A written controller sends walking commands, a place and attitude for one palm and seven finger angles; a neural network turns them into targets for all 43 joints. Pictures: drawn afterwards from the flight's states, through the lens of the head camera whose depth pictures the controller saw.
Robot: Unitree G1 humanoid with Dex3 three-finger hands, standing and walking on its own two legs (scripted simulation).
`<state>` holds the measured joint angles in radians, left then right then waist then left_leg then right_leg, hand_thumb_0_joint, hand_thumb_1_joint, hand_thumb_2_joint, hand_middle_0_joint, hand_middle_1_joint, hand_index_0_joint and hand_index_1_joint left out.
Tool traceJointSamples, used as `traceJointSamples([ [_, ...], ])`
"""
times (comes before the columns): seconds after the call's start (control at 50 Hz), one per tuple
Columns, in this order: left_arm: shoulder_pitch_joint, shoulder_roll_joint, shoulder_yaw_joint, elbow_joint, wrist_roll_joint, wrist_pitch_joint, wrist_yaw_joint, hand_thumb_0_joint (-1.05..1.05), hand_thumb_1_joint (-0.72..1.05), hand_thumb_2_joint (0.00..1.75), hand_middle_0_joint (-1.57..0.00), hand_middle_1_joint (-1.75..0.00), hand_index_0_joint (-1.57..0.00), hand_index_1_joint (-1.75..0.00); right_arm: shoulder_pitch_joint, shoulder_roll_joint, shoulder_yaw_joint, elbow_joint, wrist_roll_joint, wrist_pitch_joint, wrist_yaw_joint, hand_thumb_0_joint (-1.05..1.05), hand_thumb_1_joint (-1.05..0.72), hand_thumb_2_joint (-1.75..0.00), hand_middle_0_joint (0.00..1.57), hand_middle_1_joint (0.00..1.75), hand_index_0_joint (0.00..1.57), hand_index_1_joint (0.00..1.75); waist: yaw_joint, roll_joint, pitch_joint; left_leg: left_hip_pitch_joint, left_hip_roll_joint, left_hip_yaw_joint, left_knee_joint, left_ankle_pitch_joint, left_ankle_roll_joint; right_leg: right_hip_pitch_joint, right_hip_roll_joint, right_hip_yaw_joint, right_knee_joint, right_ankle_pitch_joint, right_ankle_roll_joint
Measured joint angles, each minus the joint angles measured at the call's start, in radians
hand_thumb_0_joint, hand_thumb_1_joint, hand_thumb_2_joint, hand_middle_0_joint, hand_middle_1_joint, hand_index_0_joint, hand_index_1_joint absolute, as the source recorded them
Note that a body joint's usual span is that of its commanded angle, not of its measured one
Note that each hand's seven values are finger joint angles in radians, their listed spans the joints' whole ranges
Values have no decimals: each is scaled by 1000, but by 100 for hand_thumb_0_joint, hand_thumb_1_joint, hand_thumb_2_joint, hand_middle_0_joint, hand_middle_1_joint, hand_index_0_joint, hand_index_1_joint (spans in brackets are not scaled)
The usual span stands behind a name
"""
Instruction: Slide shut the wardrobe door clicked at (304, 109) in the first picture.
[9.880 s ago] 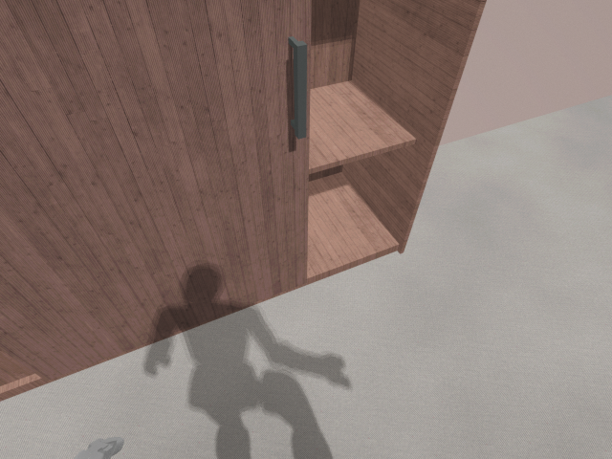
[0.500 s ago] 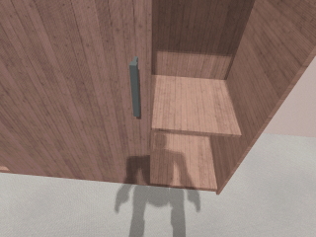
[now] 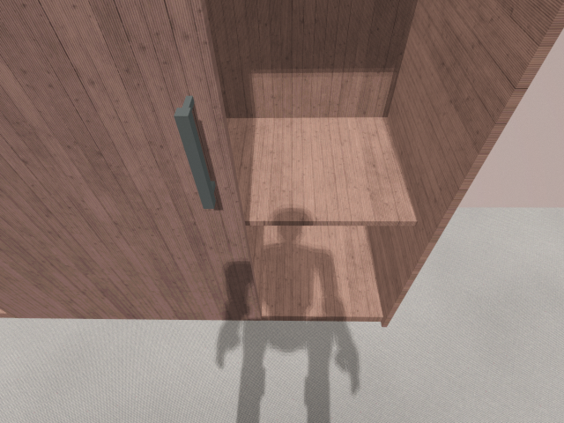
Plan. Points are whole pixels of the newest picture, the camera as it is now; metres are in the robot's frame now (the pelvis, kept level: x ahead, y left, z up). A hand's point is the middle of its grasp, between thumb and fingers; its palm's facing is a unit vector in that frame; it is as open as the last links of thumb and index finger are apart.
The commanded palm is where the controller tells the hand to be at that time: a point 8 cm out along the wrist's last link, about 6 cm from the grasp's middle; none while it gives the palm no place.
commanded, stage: come to a stop and stand still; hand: left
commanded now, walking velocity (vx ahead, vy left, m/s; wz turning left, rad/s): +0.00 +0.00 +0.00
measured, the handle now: (199, 157) +0.51 +0.16 +0.09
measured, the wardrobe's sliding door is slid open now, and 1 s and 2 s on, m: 0.44 0.44 0.44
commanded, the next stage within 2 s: look again from close up in 1.40 s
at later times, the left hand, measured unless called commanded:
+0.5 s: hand out of the picture -0.01 +0.20 -0.17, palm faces +0.05 -0.98 -0.19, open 7.3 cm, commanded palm none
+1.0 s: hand out of the picture -0.04 +0.24 -0.18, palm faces +0.02 -0.99 -0.15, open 7.3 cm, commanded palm none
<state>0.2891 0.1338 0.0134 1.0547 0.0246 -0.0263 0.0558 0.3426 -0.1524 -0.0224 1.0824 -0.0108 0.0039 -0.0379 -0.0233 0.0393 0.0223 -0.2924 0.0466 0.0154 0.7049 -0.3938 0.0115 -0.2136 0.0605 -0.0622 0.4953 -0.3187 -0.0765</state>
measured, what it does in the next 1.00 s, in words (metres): steps on the spot: left foot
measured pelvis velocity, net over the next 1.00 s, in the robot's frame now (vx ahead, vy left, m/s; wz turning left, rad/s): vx -0.01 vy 0.08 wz -0.02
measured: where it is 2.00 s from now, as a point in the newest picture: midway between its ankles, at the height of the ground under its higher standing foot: outside the picture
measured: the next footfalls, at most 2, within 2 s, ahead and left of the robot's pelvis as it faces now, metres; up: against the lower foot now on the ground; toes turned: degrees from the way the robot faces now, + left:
left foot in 0.12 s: +0.10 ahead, +0.13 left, +0.00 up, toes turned +3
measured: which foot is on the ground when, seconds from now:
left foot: up 0.00-0.10, down 0.12-1.00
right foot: down 0.00-1.00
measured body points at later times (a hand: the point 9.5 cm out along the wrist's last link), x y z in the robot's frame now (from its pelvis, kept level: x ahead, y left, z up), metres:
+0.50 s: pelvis +0.01 +0.03 +0.01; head +0.01 +0.04 +0.46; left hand -0.01 +0.25 -0.16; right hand +0.06 -0.20 -0.15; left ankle +0.00 +0.10 -0.73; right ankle -0.04 -0.07 -0.73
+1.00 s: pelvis -0.01 +0.08 +0.01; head -0.01 +0.10 +0.46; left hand -0.04 +0.29 -0.16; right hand -0.04 -0.13 -0.15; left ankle +0.00 +0.10 -0.73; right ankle -0.04 -0.07 -0.73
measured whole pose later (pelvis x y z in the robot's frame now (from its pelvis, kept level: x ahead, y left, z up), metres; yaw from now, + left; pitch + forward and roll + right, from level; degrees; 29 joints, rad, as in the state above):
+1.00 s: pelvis -0.01 +0.08 +0.01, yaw -1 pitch -2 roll -1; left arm 0.35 0.12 -0.01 1.13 0.02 0.01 0.06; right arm 0.32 -0.13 0.01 1.16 0.00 -0.02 -0.04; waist 0.01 -0.02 0.02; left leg -0.14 -0.10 0.13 0.36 -0.20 0.14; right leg -0.11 -0.05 -0.01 0.42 -0.27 0.04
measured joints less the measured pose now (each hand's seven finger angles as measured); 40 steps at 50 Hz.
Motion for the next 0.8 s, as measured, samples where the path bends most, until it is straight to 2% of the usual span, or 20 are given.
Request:
traceJointSamples([
  [0.04,-1,4,-1,-7,0,-3,5,1,94,90,-20,-30,-21,-30,-22,-3,-1,-7,5,-2,-4,1,-91,-90,20,30,20,30,9,-11,0,0,-5,15,0,0,0,24,6,0,-10,-1,-5],
  [0.12,-1,8,-10,-15,-5,5,7,1,94,90,-20,-30,-21,-30,-75,-14,-3,-26,8,-8,-8,1,-91,-90,20,30,20,30,15,-12,-1,38,-12,35,-103,81,7,67,25,-13,-1,-21,-3],
  [0.2,8,21,-10,-3,-9,21,8,1,94,90,-20,-30,-21,-30,-114,1,8,-29,5,-12,-7,1,-91,-90,19,30,19,30,25,-51,-27,85,-27,45,-136,58,9,101,11,-3,-7,-33,6],
  [0.34,30,13,-22,6,-11,11,-1,1,93,90,-20,-30,-21,-30,-150,0,23,-31,5,-17,-4,0,-91,-90,20,30,20,30,40,-39,-34,117,-43,59,-194,87,26,131,-3,11,-66,1,28],
  [0.56,62,12,-26,36,-11,15,-5,0,91,90,-20,-30,-20,-30,-103,-18,30,23,5,-17,1,0,-92,-90,20,30,20,30,41,-45,-3,141,-82,73,-267,135,61,136,-41,22,-97,31,59],
  [0.8,65,0,-31,70,-12,22,-5,0,91,90,-20,-30,-20,-30,-36,0,41,76,7,-16,3,0,-91,-90,20,30,20,30,31,-51,14,151,-115,89,-305,166,98,130,-73,36,-105,53,94],
])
